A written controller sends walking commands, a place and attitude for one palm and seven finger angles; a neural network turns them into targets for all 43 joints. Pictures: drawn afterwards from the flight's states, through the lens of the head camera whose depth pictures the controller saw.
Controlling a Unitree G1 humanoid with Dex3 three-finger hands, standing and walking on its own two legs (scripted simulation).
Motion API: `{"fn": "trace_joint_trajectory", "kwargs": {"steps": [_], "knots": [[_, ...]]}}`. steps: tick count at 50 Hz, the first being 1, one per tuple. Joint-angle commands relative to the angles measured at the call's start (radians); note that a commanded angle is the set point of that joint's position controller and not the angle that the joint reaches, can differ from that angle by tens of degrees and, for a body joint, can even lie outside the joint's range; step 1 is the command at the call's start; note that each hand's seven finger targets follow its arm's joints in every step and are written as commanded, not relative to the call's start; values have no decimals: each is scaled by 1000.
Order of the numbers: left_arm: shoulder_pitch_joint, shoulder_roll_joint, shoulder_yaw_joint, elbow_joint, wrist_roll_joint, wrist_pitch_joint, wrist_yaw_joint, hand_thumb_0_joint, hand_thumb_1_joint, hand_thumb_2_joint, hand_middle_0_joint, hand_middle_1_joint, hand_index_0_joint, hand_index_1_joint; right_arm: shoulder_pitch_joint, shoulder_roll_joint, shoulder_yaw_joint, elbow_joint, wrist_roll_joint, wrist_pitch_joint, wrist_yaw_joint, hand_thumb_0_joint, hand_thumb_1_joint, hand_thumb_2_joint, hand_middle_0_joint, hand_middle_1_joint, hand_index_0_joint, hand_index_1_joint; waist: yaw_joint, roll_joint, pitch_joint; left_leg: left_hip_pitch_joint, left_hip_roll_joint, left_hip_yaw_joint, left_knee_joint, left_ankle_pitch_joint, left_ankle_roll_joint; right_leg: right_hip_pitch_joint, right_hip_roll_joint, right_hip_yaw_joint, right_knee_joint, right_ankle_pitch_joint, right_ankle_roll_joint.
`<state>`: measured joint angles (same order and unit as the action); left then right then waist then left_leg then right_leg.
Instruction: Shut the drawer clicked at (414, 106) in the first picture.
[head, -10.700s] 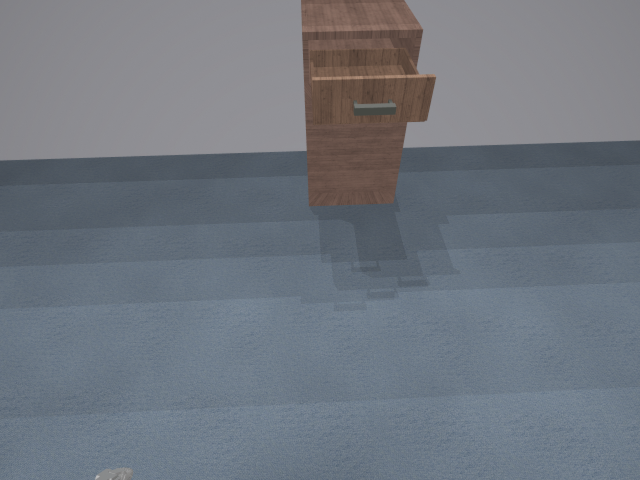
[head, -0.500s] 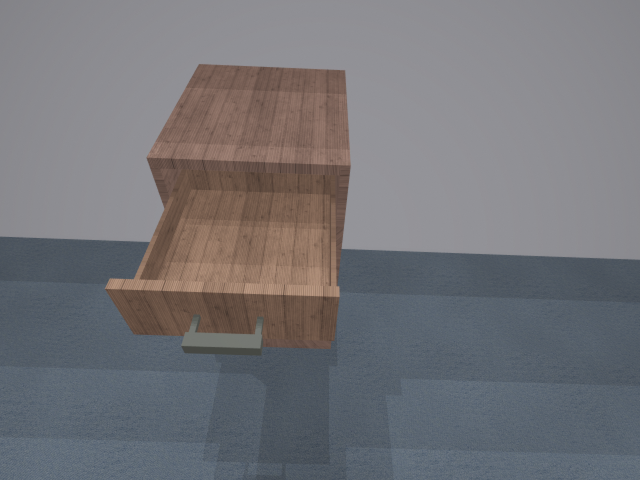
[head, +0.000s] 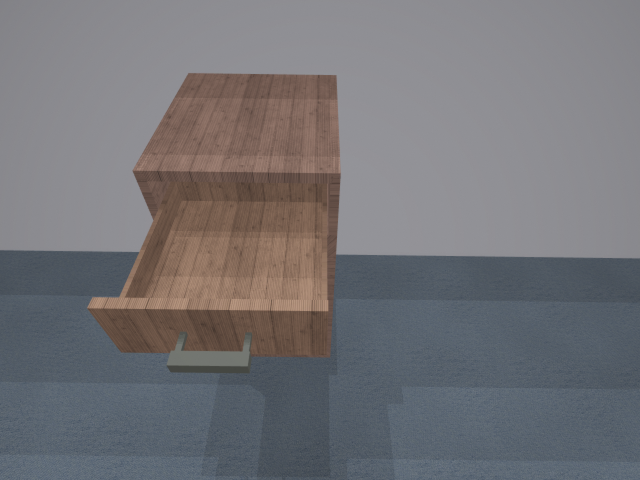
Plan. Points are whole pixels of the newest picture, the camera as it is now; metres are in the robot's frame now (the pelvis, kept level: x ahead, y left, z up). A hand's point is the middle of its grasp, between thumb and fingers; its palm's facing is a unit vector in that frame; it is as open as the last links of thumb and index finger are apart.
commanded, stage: come to a stop and stand still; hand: left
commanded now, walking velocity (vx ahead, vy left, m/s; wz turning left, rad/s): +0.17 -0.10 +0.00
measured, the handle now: (212, 349) +0.33 +0.19 -0.09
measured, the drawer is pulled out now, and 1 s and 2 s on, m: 0.30 0.30 0.30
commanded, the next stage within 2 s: look again from close up in 1.02 s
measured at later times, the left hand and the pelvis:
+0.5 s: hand out of the picture +0.02 +0.16 -0.17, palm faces +0.07 -0.97 -0.22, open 7.4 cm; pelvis +0.03 -0.01 +0.00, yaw +1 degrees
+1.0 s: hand out of the picture +0.02 +0.20 -0.16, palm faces -0.02 -0.97 -0.24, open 7.4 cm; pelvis -0.01 +0.02 +0.00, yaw -1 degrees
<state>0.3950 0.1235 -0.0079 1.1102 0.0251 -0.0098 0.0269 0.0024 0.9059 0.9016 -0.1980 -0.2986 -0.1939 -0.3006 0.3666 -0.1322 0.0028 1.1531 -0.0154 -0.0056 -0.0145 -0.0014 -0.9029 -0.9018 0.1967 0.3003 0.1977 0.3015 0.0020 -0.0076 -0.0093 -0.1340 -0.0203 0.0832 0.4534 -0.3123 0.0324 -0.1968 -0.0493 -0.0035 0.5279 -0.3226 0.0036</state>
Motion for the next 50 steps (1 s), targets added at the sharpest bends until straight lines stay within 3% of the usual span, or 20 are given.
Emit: {"fn": "trace_joint_trajectory", "kwargs": {"steps": [1,3,5,8,9,10,11,12,19,23,26,27,28,29,31,33,35,38,42,50], "knots": [[100,61,19,-17,-1,-24,1,0,900,900,-200,-300,-200,-300,50,-97,-23,-31,4,-32,-15,0,-900,-900,200,300,200,300,4,-9,140,-99,139,-137,-90,25,61,-44,-11,22,-56,114,-67],[138,84,26,0,-3,-34,5,0,900,900,-200,-300,-200,-300,48,-81,-18,-32,4,-42,-20,0,-900,-900,200,300,200,300,9,-77,87,-105,98,-60,35,158,43,37,-54,65,-62,314,-85],[177,118,39,19,-5,-37,10,0,900,900,-200,-300,-200,-300,36,-58,-16,-42,2,-45,-22,0,-900,-900,200,300,200,300,15,-186,56,-201,45,11,137,74,16,154,-113,132,-74,530,-123],[137,107,32,16,-7,-35,24,0,900,900,-200,-300,-200,-300,17,-26,-3,-32,8,-38,-28,0,-900,-900,200,300,200,300,-6,-135,71,-166,47,16,88,-56,-7,138,-160,143,-48,891,-144],[89,98,23,3,-12,-34,25,0,900,900,-200,-300,-200,-300,56,-29,0,-10,9,-35,-30,0,-900,-900,200,300,200,300,-37,-68,70,-60,62,3,-10,116,-4,80,-114,79,10,961,-108],[63,85,19,-13,-18,-36,24,0,900,900,-200,-300,-200,-300,100,-53,-6,9,6,-41,-34,0,-900,-900,200,300,200,300,-47,20,38,37,93,-17,5,460,7,45,-64,28,66,957,-69],[64,81,20,-18,-22,-41,28,0,900,900,-200,-300,-200,-300,112,-78,-9,15,7,-41,-43,0,-900,-900,200,300,200,300,-38,71,3,94,122,-19,60,735,12,41,-58,20,59,918,-49],[70,94,27,-17,-24,-40,33,0,900,900,-200,-300,-200,-300,88,-85,-11,6,13,-34,-47,0,-900,-900,200,300,200,300,-21,68,-4,101,132,-19,77,801,3,48,-62,20,29,878,-44],[28,120,39,-54,-12,-10,37,0,900,900,-200,-300,-200,-300,-18,-90,-33,-75,17,-3,-37,0,-900,-900,200,300,200,300,-2,-12,72,21,138,-40,-2,528,-7,17,-96,60,-30,733,-43],[9,123,38,-87,-10,-4,35,0,900,900,-200,-300,-200,-300,-27,-111,-33,-102,14,-5,-32,0,-900,-900,200,300,200,300,0,16,-2,74,159,-64,-15,569,4,7,-78,56,-43,559,-45],[-1,134,36,-105,-12,-10,33,0,900,900,-200,-300,-200,-300,-15,-128,-29,-108,10,-13,-31,0,-900,-900,200,300,200,300,-3,32,-68,126,159,-69,3,758,8,47,-70,31,-14,647,-45],[49,196,45,-65,-6,-18,63,0,900,900,-200,-300,-200,-300,-169,-191,-55,-201,30,-5,-17,0,-900,-900,200,300,200,300,34,-35,54,-68,160,-7,252,537,-34,-11,-118,79,-123,824,13],[30,212,48,-117,-2,-28,53,0,900,900,-200,-300,-200,-300,-151,-108,-45,-239,17,-2,-3,0,-900,-900,200,300,200,300,16,-180,38,-201,71,-35,255,-9,-22,87,-172,160,-88,964,-44],[-23,201,33,-127,0,-36,46,0,900,900,-200,-300,-200,-300,-123,-101,-43,-243,17,2,-2,0,-900,-900,200,300,200,300,-9,-196,-26,-201,78,-51,218,-138,-18,99,-193,143,-80,839,-93],[-94,213,37,-176,-6,-32,36,0,900,900,-200,-300,-200,-300,-51,-102,-38,-227,11,-1,6,0,-900,-900,200,300,200,300,-50,-28,-112,-61,50,-25,46,61,-21,80,-137,103,6,630,-101],[-90,184,32,-194,-16,-16,32,0,900,900,-200,-300,-200,-300,-59,-159,-37,-230,-1,-8,1,0,-900,-900,200,300,200,300,-20,85,-78,-32,156,-112,36,355,17,-1,-42,39,15,307,-49],[-90,166,23,-182,-11,5,29,0,900,900,-200,-300,-200,-300,-101,-169,-29,-239,-1,-9,-3,0,-900,-900,200,300,200,300,1,186,48,-117,183,-167,-41,340,46,-26,6,5,6,56,-29],[-85,162,15,-168,-9,13,18,0,900,900,-200,-300,-200,-300,-111,-175,-23,-247,0,-7,-1,0,-900,-900,200,300,200,300,7,45,134,-192,154,-176,-105,38,36,-42,0,24,-49,2,-34],[-95,173,16,-173,-7,13,10,0,900,900,-200,-300,-200,-300,-91,-191,-24,-232,-2,-9,4,0,-900,-900,200,300,200,300,0,27,130,-188,143,-178,-168,-130,28,-57,-9,36,-62,-20,-33],[-68,168,13,-142,-10,2,8,0,900,900,-200,-300,-200,-300,-52,-177,-13,-178,3,-21,3,0,-900,-900,200,300,200,300,1,1,60,-99,132,-140,-143,32,28,-36,-30,52,-84,79,-31]]}}
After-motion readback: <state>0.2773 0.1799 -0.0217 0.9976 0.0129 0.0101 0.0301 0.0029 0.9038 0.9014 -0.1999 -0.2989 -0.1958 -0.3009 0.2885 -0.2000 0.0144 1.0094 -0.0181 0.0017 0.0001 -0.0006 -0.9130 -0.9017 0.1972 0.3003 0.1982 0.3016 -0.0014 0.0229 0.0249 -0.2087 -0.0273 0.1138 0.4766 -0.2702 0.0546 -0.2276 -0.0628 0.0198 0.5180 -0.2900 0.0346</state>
